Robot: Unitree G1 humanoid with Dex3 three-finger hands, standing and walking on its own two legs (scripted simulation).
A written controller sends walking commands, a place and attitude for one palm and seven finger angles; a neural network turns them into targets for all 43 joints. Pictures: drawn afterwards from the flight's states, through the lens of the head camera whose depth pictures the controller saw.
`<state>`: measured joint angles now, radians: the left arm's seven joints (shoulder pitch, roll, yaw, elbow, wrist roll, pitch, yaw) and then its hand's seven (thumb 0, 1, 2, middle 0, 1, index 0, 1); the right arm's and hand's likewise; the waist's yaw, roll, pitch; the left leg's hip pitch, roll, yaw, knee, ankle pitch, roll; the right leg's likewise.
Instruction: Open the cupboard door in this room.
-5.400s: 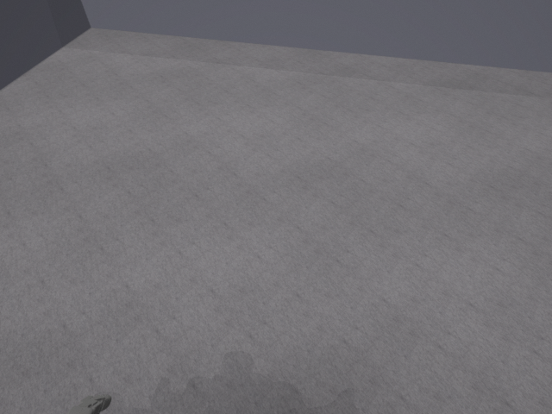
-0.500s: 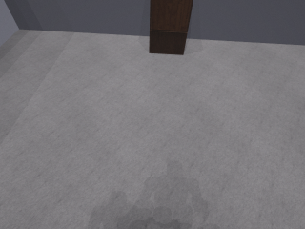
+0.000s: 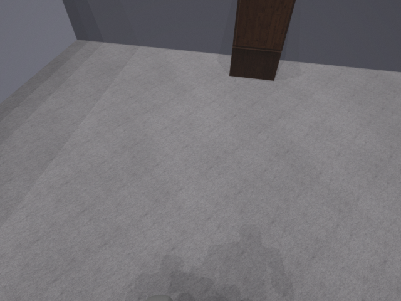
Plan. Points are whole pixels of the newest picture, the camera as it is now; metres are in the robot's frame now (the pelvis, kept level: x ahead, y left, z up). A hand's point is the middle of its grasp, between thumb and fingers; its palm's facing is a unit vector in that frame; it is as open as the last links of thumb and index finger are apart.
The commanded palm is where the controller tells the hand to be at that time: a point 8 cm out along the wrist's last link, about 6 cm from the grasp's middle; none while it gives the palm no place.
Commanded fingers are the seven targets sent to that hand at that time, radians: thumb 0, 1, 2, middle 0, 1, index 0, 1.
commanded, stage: stand and wait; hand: left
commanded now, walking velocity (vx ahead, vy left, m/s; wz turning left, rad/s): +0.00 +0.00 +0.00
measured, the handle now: out of the picture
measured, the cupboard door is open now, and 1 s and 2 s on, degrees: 0 0 0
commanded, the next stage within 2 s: turn or walk to find it in 0.22 s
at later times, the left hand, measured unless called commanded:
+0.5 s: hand out of the picture -0.01 +0.23 -0.17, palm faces +0.08 -0.97 -0.21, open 7.4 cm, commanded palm none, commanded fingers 0.00 0.90 0.90 -0.20 -0.30 -0.20 -0.30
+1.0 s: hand out of the picture -0.10 +0.27 -0.19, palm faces +0.26 -0.94 -0.22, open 7.3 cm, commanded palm none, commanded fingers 0.00 0.90 0.90 -0.20 -0.30 -0.20 -0.30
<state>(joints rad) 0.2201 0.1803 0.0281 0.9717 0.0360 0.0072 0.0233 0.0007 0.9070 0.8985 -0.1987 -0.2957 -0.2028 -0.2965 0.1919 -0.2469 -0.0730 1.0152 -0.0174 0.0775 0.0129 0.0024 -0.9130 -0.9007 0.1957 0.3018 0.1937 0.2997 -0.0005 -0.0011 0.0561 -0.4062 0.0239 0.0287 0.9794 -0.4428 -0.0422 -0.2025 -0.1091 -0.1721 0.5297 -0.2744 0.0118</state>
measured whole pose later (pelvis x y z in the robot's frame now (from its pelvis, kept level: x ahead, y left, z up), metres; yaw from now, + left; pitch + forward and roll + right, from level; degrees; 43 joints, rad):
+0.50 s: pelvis -0.04 +0.04 +0.00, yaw +4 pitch +0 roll +0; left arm 0.22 0.18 0.03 1.05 0.01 0.04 0.03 0.00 0.91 0.90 -0.19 -0.30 -0.20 -0.30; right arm 0.23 -0.17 -0.04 1.06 -0.02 0.03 -0.01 0.00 -0.92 -0.90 0.20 0.30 0.20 0.30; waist -0.02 0.00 0.04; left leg -0.27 -0.04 0.04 0.42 -0.15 0.06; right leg -0.25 -0.05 -0.05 0.68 -0.43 0.05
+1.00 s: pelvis -0.07 +0.07 -0.01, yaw +12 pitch -1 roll +0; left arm 0.23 0.23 0.04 1.04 0.01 0.04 0.03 0.00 0.91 0.90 -0.20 -0.30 -0.20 -0.30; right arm 0.14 -0.19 -0.03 1.01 -0.02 0.01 -0.01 0.00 -0.91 -0.90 0.19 0.30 0.19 0.30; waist 0.03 -0.06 0.08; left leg -0.24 0.02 0.07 0.57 -0.32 0.01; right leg -0.29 -0.11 -0.09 0.78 -0.49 0.05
